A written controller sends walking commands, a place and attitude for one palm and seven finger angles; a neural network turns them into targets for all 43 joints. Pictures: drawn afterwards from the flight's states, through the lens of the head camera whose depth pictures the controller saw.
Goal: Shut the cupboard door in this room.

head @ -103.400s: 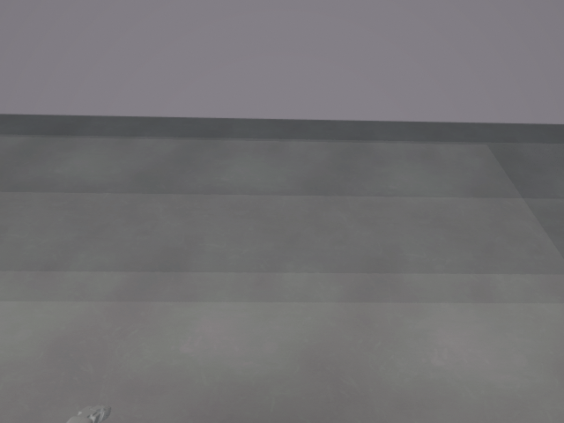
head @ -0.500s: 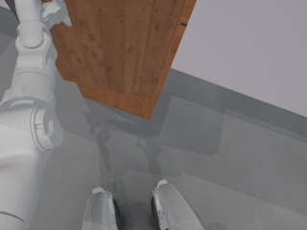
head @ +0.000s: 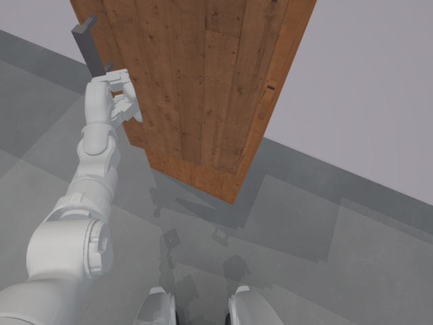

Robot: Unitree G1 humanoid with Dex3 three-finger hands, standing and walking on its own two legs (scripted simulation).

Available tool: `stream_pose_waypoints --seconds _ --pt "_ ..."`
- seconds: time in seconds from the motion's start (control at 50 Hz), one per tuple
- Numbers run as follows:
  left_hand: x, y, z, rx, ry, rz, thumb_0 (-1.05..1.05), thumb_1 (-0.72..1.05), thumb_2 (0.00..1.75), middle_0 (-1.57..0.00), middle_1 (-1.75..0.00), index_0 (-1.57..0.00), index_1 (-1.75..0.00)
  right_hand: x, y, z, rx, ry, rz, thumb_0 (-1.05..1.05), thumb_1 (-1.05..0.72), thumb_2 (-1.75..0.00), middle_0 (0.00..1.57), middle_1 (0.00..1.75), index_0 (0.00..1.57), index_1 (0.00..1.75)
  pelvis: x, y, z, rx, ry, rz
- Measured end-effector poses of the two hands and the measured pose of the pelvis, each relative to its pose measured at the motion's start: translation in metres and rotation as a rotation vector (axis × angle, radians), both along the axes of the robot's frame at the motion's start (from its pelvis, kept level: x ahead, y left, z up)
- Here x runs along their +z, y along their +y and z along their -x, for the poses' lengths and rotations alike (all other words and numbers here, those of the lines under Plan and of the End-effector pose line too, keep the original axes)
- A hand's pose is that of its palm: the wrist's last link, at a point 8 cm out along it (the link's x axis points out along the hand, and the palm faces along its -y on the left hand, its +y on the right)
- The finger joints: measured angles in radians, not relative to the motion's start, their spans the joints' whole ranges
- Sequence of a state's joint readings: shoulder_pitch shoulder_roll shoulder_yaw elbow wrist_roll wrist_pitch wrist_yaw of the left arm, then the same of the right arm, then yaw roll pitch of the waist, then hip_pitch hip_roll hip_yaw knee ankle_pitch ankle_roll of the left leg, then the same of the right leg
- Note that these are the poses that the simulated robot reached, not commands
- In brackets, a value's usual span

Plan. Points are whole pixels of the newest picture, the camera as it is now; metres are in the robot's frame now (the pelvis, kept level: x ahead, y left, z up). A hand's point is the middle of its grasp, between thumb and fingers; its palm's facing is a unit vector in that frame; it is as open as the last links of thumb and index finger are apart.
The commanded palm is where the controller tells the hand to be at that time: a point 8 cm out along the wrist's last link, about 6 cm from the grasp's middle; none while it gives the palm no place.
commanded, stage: pull the fist back off the door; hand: left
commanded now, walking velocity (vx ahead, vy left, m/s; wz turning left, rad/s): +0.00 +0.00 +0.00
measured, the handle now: (96, 51) +0.65 +0.19 +0.07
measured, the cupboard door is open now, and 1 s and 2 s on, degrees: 9 9 9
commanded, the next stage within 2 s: draw the hand back to the body in 0.18 s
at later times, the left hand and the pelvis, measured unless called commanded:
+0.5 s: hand (126, 115) +0.46 +0.11 +0.09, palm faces +0.01 -1.00 -0.04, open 3.1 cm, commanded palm +0.41 +0.18 +0.11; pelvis -0.01 +0.00 +0.02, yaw -1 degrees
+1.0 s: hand (29, 180) +0.32 +0.20 +0.16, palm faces +0.15 -0.96 -0.22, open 3.1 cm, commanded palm +0.27 +0.25 +0.19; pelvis +0.02 +0.01 +0.07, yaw +1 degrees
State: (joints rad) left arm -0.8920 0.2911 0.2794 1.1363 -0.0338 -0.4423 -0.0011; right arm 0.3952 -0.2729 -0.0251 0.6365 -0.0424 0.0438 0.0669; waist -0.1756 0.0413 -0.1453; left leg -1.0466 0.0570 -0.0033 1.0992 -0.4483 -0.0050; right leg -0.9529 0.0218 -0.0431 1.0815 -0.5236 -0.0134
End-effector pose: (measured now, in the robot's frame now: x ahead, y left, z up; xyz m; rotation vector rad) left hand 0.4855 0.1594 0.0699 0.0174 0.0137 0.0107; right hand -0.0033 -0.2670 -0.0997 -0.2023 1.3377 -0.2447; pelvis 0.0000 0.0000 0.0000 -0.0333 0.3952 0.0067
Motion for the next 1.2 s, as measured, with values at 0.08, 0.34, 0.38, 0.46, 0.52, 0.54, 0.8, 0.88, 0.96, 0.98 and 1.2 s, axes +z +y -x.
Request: stream_pose_waypoints --seconds 0.08,0.34,0.38,0.46,0.52,0.54,0.8,0.88,0.96,0.98,1.2 --pt "0.001 -0.005 0.012 -0.008 -0.030 -0.001 0.02 0.90 0.90 -1.30 -1.50 -1.30 -1.50 -0.003 -0.001 -0.017 0.012 -0.046 0.004 0.00 -0.90 -0.90 0.19 0.30 0.20 0.30 0.000 0.000 0.001 0.001 -0.013 -0.003" --pt "0.015 -0.010 0.022 -0.001 -0.037 -0.015 0.02 0.89 0.90 -1.30 -1.50 -1.30 -1.50 -0.011 0.015 -0.032 0.022 -0.129 -0.045 0.00 -0.90 -0.90 0.20 0.30 0.20 0.30 0.001 -0.002 0.009 -0.002 -0.041 -0.014" --pt "0.018 -0.008 0.023 -0.003 -0.050 -0.011 0.02 0.89 0.90 -1.30 -1.50 -1.30 -1.50 -0.011 0.016 -0.026 0.011 -0.119 -0.051 0.00 -0.90 -0.90 0.20 0.30 0.21 0.30 0.001 -0.001 0.010 -0.008 -0.043 -0.016" --pt "0.023 0.001 0.036 -0.003 -0.047 -0.018 0.02 0.90 0.90 -1.30 -1.50 -1.30 -1.50 -0.007 0.017 -0.017 -0.021 -0.102 -0.063 0.00 -0.90 -0.90 0.20 0.30 0.21 0.30 0.009 -0.001 0.008 -0.023 -0.067 -0.021" --pt "0.027 0.012 0.053 0.006 -0.027 -0.017 0.02 0.90 0.90 -1.30 -1.50 -1.30 -1.50 0.002 0.018 -0.015 -0.038 -0.105 -0.067 0.00 -0.90 -0.90 0.20 0.30 0.21 0.30 0.019 0.000 0.005 -0.030 -0.099 -0.024" --pt "0.030 0.016 0.059 0.011 -0.027 -0.015 0.02 0.90 0.90 -1.30 -1.50 -1.30 -1.50 0.005 0.017 -0.016 -0.041 -0.112 -0.065 0.00 -0.90 -0.90 0.20 0.30 0.20 0.30 0.022 0.000 0.003 -0.031 -0.110 -0.024" --pt "0.077 0.063 0.135 -0.008 -0.080 -0.012 0.02 0.90 0.90 -1.28 -1.48 -1.29 -1.48 0.053 0.012 -0.106 0.051 -0.394 -0.014 0.01 -0.90 -0.90 0.20 0.30 0.20 0.30 0.050 0.005 -0.007 -0.006 -0.242 -0.018" --pt "0.088 0.070 0.162 0.028 -0.056 -0.108 0.02 0.90 0.90 -1.23 -1.42 -1.24 -1.42 0.072 0.022 -0.147 0.084 -0.501 -0.011 0.01 -0.90 -0.90 0.19 0.30 0.20 0.30 0.058 0.008 -0.010 -0.005 -0.288 -0.025" --pt "0.099 0.080 0.187 0.103 -0.021 -0.185 0.02 0.89 0.90 -1.15 -1.34 -1.16 -1.34 0.092 0.039 -0.183 0.121 -0.583 -0.019 0.01 -0.90 -0.90 0.19 0.30 0.20 0.30 0.069 0.010 -0.014 0.000 -0.335 -0.030" --pt "0.102 0.083 0.192 0.124 -0.015 -0.196 0.02 0.89 0.90 -1.13 -1.31 -1.14 -1.31 0.097 0.043 -0.191 0.134 -0.600 -0.023 0.01 -0.90 -0.90 0.19 0.30 0.20 0.30 0.071 0.011 -0.015 0.002 -0.346 -0.031" --pt "0.144 0.119 0.241 0.297 -0.051 -0.282 0.02 0.89 0.90 -0.85 -1.00 -0.85 -1.00 0.119 0.083 -0.229 0.253 -0.685 -0.097 0.01 -0.90 -0.90 0.20 0.30 0.21 0.30 0.085 0.014 -0.026 0.011 -0.422 -0.036"
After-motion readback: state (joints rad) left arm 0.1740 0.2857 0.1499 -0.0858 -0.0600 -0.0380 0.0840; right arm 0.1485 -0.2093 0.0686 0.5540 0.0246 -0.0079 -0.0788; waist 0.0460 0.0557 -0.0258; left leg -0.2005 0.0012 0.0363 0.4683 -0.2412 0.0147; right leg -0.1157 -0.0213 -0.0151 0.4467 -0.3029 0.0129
